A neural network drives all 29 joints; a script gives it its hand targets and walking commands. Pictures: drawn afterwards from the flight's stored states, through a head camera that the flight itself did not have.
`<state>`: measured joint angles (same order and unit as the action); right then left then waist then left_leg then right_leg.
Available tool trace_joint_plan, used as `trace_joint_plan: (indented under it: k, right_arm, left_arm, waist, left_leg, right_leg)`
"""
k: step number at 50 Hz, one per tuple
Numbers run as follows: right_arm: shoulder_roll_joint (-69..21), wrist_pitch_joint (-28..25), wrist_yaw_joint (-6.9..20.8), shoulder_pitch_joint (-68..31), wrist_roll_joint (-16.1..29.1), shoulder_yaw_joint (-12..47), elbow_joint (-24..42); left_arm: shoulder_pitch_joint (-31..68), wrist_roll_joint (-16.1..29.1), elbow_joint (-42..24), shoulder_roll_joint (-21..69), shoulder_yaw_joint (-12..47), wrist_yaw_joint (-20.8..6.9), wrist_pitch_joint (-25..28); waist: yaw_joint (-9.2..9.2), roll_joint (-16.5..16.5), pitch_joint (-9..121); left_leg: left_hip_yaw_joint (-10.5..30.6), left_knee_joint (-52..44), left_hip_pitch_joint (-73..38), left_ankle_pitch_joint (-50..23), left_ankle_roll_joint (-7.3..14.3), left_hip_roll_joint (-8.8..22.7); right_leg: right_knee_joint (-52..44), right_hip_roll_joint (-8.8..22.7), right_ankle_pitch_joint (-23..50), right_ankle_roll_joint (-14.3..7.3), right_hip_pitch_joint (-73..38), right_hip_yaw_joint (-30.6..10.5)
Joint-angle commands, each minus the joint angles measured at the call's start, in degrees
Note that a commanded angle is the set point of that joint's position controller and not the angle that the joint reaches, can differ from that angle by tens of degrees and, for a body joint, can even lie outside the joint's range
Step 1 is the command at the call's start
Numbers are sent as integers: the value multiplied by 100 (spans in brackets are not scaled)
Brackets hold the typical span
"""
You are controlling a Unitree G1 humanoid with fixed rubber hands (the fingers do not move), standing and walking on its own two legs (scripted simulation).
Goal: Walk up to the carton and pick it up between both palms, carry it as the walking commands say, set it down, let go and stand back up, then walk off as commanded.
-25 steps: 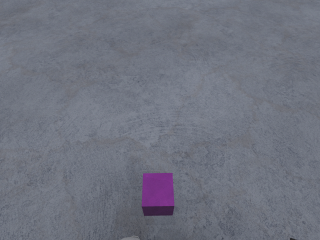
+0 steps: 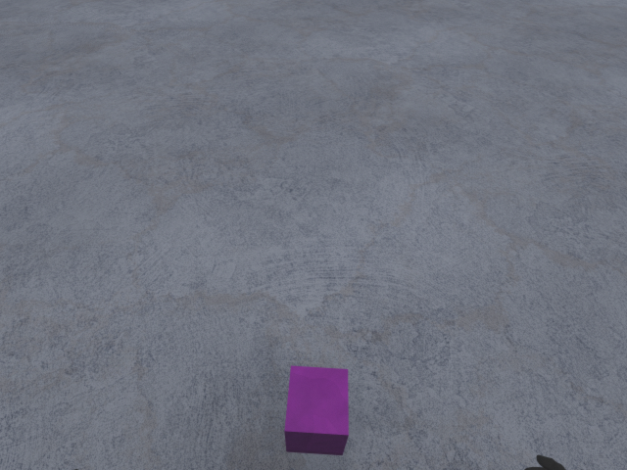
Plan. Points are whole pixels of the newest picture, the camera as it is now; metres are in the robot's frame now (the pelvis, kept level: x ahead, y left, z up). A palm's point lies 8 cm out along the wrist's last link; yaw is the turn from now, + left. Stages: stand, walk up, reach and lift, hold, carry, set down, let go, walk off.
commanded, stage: walk up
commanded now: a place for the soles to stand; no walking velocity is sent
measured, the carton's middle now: (316, 411) +0.44 -0.01 -0.66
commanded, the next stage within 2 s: reach and lift in 1.18 s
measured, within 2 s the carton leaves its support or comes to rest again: neither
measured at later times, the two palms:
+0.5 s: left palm out of the picture +0.10 +0.33 -0.08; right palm out of the picture +0.14 -0.31 -0.08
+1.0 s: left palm out of the picture +0.13 +0.33 -0.08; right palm out of the picture +0.17 -0.31 -0.08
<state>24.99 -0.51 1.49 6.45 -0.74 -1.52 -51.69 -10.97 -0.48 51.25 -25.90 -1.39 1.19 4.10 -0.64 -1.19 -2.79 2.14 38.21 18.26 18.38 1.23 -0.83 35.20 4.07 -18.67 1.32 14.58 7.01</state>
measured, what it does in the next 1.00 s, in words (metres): stands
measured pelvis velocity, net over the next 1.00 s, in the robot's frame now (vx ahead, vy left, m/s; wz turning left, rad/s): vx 0.04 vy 0.00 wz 0.04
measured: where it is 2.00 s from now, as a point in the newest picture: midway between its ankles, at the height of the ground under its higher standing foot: outside the picture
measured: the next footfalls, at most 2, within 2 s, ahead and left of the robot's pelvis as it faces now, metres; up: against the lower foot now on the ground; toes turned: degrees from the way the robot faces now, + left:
none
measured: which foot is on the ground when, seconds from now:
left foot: down 0.00-1.00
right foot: down 0.00-1.00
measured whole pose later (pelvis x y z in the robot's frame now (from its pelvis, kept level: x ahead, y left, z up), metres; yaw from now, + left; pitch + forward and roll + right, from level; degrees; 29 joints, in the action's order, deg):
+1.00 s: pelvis +0.04 +0.00 +0.02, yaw +2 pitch -2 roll +0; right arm 23.5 -0.1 0.6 4.3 -0.8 -0.9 -58.7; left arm -5.8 -0.6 58.0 -24.3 -2.1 0.7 2.0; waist -1.0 -0.2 -2.8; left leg 3.9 27.4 9.5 15.9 1.3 -2.3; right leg 24.8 5.0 -17.1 2.0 5.2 9.2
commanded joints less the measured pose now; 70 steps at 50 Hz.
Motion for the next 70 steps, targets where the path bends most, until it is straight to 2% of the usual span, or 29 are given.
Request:
trace_joint_plan:
  k: [1,4,7,12,19,21,23,25,30,35,42,59,60,61,62,64,67,68,70]
  right_arm:
    - [998,-43,-1,-242,8,-214,118]
    - [1061,-54,21,-256,-3,-205,-15]
    - [1103,-51,5,-402,2,-153,-102]
    - [1008,-25,0,-514,7,-88,-275]
    - [954,6,11,-533,13,-94,-442]
    - [965,-42,-11,-428,19,-101,-503]
    - [983,-50,-15,-466,5,-105,-501]
    - [958,-59,-25,-483,2,-89,-495]
    - [909,-76,-69,-421,17,-83,-511]
    - [889,-47,-93,-383,18,-113,-514]
    - [901,-18,-110,-374,7,-131,-489]
    - [904,-15,-101,-392,-22,-114,-370]
    - [187,242,91,-1094,-108,-554,1640]
    - [177,566,179,-693,-242,-555,1400]
    - [375,763,209,-515,-377,-702,1482]
    - [621,1051,205,-176,-603,-937,1644]
    - [496,1205,187,-378,-661,-1139,2008]
    - [409,1209,194,-502,-590,-1098,2114]
    - [235,1204,199,-831,-421,-920,2367]
  left_arm:
    - [167,-20,-118,-1254,-274,43,44]
    - [398,25,-50,-1058,-211,25,-11]
    - [430,56,108,-915,-159,-3,-48]
    - [487,17,336,-1022,-165,-17,-35]
    - [643,9,460,-996,-173,-7,-61]
    - [666,-25,439,-913,-167,-56,-72]
    - [656,-32,444,-885,-168,-68,-80]
    - [598,-30,465,-882,-178,-67,-76]
    - [548,-12,490,-957,-216,-49,-62]
    - [560,3,480,-928,-233,-32,-101]
    - [588,0,458,-883,-249,-26,-146]
    - [613,-31,407,-893,-310,-38,-183]
    - [1498,-23,-1603,302,-497,-84,-541]
    - [1091,-90,-1748,46,-650,-175,-819]
    - [948,-165,-1947,-60,-739,-249,-1020]
    - [560,-412,-2162,-242,-982,-297,-1322]
    - [441,-496,-2300,-231,-1208,-308,-1540]
    - [487,-469,-2320,-204,-1199,-321,-1553]
    - [615,-394,-2342,-187,-1231,-337,-1545]
  waist:
    - [54,119,317]
    - [58,-73,350]
    - [-27,-246,376]
    - [-54,-102,354]
    - [-7,10,435]
    - [11,72,410]
    - [-4,-38,280]
    - [-32,-86,253]
    - [-34,18,426]
    - [-16,86,468]
    - [-30,81,482]
    - [-52,42,408]
    - [158,162,-51]
    - [-38,-88,-182]
    - [-112,-118,-177]
    - [-14,-84,217]
    - [-142,-74,861]
    - [-242,-87,1042]
    - [-560,17,1298]
  left_leg:
    - [464,-595,-90,-961,287,323]
    - [948,-1121,-224,-1059,437,583]
    - [1274,-1560,-135,-840,532,742]
    - [915,-1526,-172,-1108,309,546]
    - [781,-1513,-509,-1665,265,508]
    - [832,-1646,-550,-881,279,513]
    - [923,-1745,-445,-697,300,543]
    - [936,-1740,-405,-910,300,545]
    - [683,-1415,-606,-1998,213,467]
    - [631,-1346,-710,-2328,224,469]
    - [690,-1380,-731,-2484,261,490]
    - [745,-1427,-593,-2224,271,479]
    - [23,-1372,534,-1315,-297,-160]
    - [-65,-1441,731,-1498,-267,-64]
    - [-105,-1495,888,-1456,-294,17]
    - [-239,-1256,619,-1522,-234,43]
    - [-241,-876,146,-1834,-216,-81]
    - [-227,-776,67,-1916,-215,-125]
    - [-249,-554,168,-1975,-204,-166]
  right_leg:
    - [-1022,849,461,-633,-202,-983]
    - [-746,393,318,-367,-185,-491]
    - [-781,135,38,-271,-420,-389]
    - [-1259,396,544,-323,-781,-509]
    - [-1420,494,895,-291,-867,-451]
    - [-1448,404,275,-323,-801,-387]
    - [-1407,361,178,-330,-753,-359]
    - [-1414,359,365,-318,-825,-365]
    - [-1449,544,1212,-347,-1106,-413]
    - [-1349,572,1519,-362,-1199,-326]
    - [-1263,519,1543,-349,-1276,-276]
    - [-1264,503,1295,-385,-1316,-292]
    - [-711,-623,1350,37,-103,-258]
    - [-686,-643,1459,-4,-514,-130]
    - [-643,-628,1509,-24,-556,-175]
    - [-554,-609,1555,-40,-594,-304]
    - [-310,-590,1645,-7,-532,-461]
    - [-230,-592,1682,-3,-519,-507]
    - [-69,-590,1745,20,-538,-656]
